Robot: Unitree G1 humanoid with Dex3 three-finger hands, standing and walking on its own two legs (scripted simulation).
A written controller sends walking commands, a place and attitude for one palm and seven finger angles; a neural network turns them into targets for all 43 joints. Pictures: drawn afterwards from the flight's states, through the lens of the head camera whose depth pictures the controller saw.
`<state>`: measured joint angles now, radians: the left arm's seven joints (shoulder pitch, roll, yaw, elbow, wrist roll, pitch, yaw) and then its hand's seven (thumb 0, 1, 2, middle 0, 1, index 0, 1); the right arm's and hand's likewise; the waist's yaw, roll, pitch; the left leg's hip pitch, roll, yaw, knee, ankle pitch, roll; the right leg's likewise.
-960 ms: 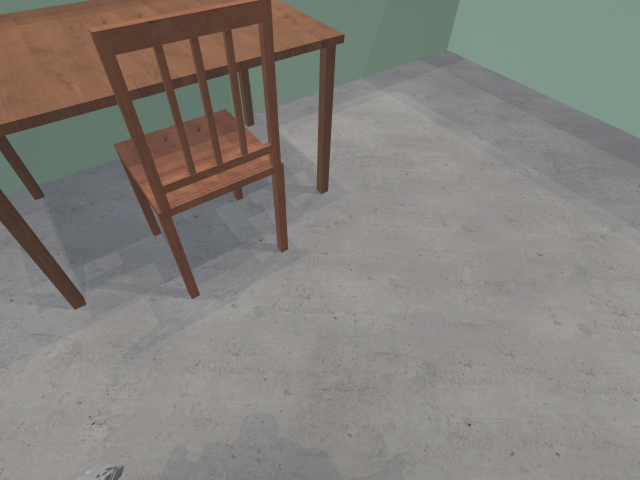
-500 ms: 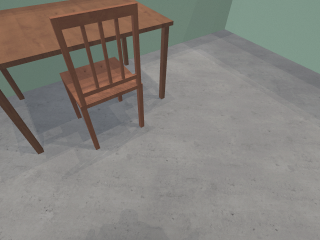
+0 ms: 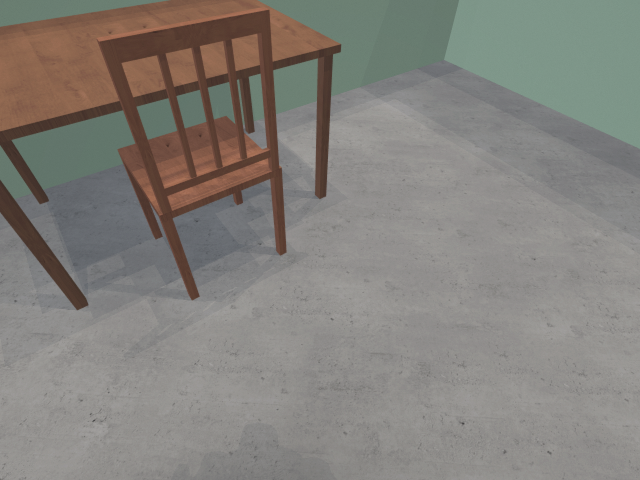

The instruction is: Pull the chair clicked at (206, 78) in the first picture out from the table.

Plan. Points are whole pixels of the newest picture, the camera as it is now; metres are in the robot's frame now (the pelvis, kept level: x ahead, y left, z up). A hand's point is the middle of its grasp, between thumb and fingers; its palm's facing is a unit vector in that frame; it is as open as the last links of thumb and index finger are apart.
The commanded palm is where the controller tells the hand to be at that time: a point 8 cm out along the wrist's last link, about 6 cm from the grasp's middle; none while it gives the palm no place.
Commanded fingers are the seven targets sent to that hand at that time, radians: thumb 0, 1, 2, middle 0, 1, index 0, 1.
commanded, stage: look at it before walking up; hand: left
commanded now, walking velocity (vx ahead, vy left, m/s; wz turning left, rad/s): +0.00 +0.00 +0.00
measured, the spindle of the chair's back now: (208, 113) +1.01 +0.36 -0.07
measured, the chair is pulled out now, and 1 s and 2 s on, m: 0.00 0.00 0.00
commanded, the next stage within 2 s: walk to a spot facing it in 0.48 s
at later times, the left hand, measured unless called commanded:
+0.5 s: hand out of the picture +0.06 +0.24 -0.16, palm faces -0.03 -0.95 -0.32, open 7.4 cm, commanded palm none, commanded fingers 0.00 0.90 0.90 -0.20 -0.30 -0.20 -0.30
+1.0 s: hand out of the picture +0.08 +0.16 -0.18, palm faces -0.07 -0.97 -0.21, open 7.4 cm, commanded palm none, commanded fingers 0.00 0.90 0.90 -0.20 -0.30 -0.20 -0.30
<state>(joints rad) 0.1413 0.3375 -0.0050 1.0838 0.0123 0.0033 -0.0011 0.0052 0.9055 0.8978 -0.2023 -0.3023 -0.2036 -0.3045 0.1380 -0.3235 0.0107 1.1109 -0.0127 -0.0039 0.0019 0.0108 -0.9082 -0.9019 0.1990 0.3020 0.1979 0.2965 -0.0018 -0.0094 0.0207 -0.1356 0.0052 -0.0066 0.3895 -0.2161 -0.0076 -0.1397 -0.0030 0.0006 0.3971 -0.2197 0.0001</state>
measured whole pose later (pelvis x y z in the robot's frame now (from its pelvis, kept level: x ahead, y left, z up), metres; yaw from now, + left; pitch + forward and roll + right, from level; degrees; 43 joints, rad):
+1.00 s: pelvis +0.07 -0.03 -0.02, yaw -9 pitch +0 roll -1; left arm 0.38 0.18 0.04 1.01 0.02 -0.03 -0.02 0.00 0.91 0.90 -0.20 -0.30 -0.20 -0.30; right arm 0.29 -0.22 -0.03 1.07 -0.02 0.02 0.00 0.01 -0.91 -0.90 0.20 0.30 0.20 0.30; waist 0.04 0.03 0.02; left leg -0.35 0.09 0.06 1.04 -0.49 -0.03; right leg -0.22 0.05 -0.04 0.61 -0.39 -0.07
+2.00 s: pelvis +0.44 -0.14 -0.03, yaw -44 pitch -1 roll -1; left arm 0.09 0.19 0.05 0.91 0.01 -0.03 -0.03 0.00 0.91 0.90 -0.20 -0.30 -0.20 -0.30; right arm 0.41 -0.16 -0.03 1.06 -0.02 -0.01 0.00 0.02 -0.91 -0.90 0.20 0.30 0.19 0.30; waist -0.07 -0.01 0.12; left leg -0.33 0.16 0.12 1.31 -0.44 -0.05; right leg -0.39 0.03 -0.12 0.65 -0.25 -0.10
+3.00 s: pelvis +0.64 -0.33 -0.02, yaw -59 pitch -1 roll -1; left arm 0.07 0.14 0.03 0.96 0.03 0.01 0.03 0.00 0.91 0.90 -0.20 -0.30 -0.20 -0.30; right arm 0.32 -0.13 -0.04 1.05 -0.01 0.06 0.00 0.01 -0.91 -0.90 0.19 0.30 0.19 0.30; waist -0.07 0.01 0.06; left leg -0.41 0.10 0.09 1.01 -0.49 -0.05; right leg -0.28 -0.08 -0.24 0.57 -0.26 -0.03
